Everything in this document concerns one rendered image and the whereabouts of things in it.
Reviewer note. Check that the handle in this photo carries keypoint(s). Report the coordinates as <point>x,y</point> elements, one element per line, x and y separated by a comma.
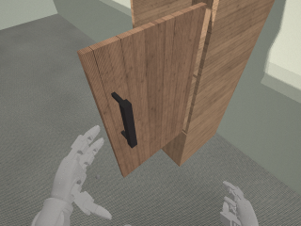
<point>126,111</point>

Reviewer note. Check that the cupboard door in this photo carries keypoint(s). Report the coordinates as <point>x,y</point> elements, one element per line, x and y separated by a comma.
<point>152,66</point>

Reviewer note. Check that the left robot hand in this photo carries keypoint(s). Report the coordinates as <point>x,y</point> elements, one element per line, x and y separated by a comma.
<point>73,168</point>

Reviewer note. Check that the left robot forearm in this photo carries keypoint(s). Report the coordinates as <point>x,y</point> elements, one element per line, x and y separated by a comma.
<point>55,212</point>

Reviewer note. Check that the right robot hand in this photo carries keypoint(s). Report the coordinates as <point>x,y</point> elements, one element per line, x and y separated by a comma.
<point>242,212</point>

